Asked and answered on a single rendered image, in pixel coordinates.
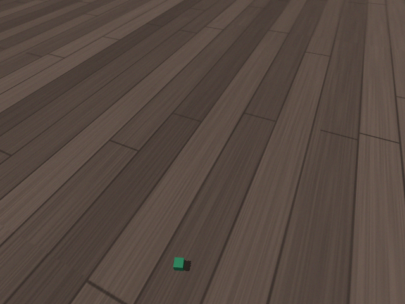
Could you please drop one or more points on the cube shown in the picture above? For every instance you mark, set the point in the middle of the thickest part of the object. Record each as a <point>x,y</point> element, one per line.
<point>179,264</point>

